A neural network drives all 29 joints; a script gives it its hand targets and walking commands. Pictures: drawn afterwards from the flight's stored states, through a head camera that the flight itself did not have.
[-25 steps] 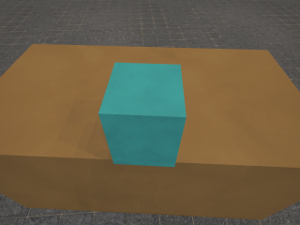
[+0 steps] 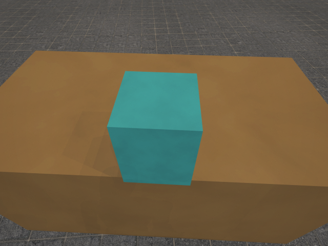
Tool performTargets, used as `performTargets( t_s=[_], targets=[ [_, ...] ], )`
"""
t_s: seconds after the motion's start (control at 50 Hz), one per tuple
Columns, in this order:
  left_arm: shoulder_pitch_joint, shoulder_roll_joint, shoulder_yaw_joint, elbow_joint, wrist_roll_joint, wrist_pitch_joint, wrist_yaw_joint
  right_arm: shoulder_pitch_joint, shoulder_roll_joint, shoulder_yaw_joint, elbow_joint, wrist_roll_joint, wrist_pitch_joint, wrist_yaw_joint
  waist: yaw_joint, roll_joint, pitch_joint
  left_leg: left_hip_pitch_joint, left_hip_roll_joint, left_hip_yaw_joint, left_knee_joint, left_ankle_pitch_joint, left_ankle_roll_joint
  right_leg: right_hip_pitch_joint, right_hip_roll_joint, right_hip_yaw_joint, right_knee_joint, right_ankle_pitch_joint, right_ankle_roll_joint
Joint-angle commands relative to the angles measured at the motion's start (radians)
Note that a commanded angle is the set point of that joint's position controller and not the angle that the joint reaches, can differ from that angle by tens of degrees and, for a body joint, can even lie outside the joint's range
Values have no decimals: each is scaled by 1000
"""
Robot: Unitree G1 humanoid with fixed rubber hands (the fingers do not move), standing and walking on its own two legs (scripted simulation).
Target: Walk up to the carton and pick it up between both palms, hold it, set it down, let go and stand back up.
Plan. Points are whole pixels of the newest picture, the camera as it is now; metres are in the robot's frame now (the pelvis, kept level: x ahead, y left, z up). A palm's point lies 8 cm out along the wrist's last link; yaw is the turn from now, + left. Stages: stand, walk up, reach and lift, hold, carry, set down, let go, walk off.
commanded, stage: stand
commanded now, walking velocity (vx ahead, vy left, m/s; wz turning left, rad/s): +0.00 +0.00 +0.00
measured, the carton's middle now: (158, 129) +0.43 +0.02 +0.04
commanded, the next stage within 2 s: walk up in 1.86 s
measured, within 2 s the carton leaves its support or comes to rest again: neither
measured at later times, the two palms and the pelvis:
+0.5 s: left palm out of the picture -0.01 +0.22 -0.14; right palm out of the picture -0.01 -0.23 -0.14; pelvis +0.00 +0.00 +0.00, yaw +0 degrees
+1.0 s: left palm out of the picture -0.02 +0.22 -0.14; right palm out of the picture -0.01 -0.23 -0.14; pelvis -0.01 +0.00 +0.00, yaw +1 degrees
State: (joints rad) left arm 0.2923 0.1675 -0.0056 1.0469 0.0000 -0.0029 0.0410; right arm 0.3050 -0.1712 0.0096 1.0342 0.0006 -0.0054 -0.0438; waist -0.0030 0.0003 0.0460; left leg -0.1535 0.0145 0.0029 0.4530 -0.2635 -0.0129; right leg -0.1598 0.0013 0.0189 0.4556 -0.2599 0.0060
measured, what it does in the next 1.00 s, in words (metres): stands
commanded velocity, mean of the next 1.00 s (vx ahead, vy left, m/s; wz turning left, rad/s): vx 0.00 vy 0.00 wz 0.00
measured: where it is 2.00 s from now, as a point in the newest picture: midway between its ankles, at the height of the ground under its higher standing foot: outside the picture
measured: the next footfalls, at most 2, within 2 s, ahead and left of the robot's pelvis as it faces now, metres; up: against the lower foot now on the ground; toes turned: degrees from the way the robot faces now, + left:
none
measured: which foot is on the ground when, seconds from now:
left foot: down 0.00-1.00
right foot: down 0.00-1.00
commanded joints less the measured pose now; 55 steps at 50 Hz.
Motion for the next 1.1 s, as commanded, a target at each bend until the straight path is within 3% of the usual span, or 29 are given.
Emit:
performTargets(
  t_s=[0.0, 0.1, 0.12, 0.18, 0.28, 0.4, 0.44, 0.46, 0.5, 0.6, 0.68, 0.74, 0.82, 0.98, 1.08],
  targets=[
    [66, 128, 26, -32, -3, -15, 9, 78, -131, -27, -32, -3, -15, -5, -2, -11, 23, -28, 84, -71, -88, 192, 18, -21, -93, 69, -92, 190, -11],
    [70, 131, 24, -35, -3, -13, 7, 80, -139, -30, -25, -3, -15, -6, -2, -25, 48, -28, 82, -76, -96, 162, 16, -39, -89, 67, -99, 173, -8],
    [71, 123, 24, -36, -5, -13, 7, 78, -134, -29, -24, -1, -14, -6, 0, 0, 52, -43, 80, -76, -99, 154, 15, -33, -88, 68, -103, 168, -7],
    [68, 133, 26, -34, -1, -14, 9, 76, -124, -28, -26, 1, -14, -7, 0, -16, 52, -31, 80, -80, -96, 168, 18, -33, -91, 72, -102, 167, -12],
    [75, 127, 30, -23, 1, -14, 8, 71, -130, -32, -31, -2, -16, -7, 4, 12, 21, -22, 81, -80, -96, 155, 22, -25, -92, 77, -104, 154, -13],
    [97, 116, 27, -13, 0, -12, 6, 79, -117, -30, -14, -4, -8, -9, 12, -7, 84, -62, 78, -79, -105, 113, 12, -56, -86, 70, -116, 127, -8],
    [93, 131, 26, -16, 1, -14, 7, 88, -123, -32, -13, -3, -9, -9, 0, 16, 61, -44, 78, -81, -104, 141, 15, -44, -92, 76, -108, 144, -11],
    [76, 132, 25, -23, 1, -16, 8, 88, -122, -33, -20, -3, -13, -9, -5, -9, 40, -35, 80, -84, -103, 160, 19, -33, -89, 71, -101, 159, -10],
    [78, 122, 26, -22, 1, -15, 8, 70, -130, -33, -14, -1, -13, -9, 3, 22, 52, -52, 78, -84, -106, 139, 15, -30, -89, 66, -110, 149, -6],
    [90, 118, 21, -20, -1, -16, 9, 90, -120, -32, -8, -1, -12, -10, -1, -5, 39, -35, 85, -85, -100, 163, 20, -30, -91, 64, -108, 152, -11],
    [90, 119, 27, -21, 0, -11, 8, 88, -117, -34, -13, 0, -12, -8, 0, -14, 65, -49, 80, -89, -116, 91, 20, -69, -90, 65, -117, 91, -8],
    [89, 127, 29, -25, -1, -14, 8, 85, -121, -37, -5, 1, -14, -8, 3, 26, 39, -50, 76, -86, -111, 126, 17, -36, -92, 68, -111, 114, -8],
    [89, 113, 25, -18, 1, -17, 9, 92, -117, -38, -1, 1, -17, -9, 2, -8, 38, -37, 84, -87, -104, 144, 20, -39, -98, 67, -107, 145, -9],
    [104, 115, 27, -10, 1, -15, 9, 81, -112, -36, 3, -2, -10, -10, 5, 15, 61, -41, 79, -77, -103, 122, 16, -54, -93, 72, -113, 126, -8],
    [90, 130, 27, -22, 2, -17, 11, 92, -114, -36, -4, 1, -13, -8, -4, -5, 43, -43, 79, -87, -108, 129, 16, -41, -92, 67, -108, 140, -5]
  ],
)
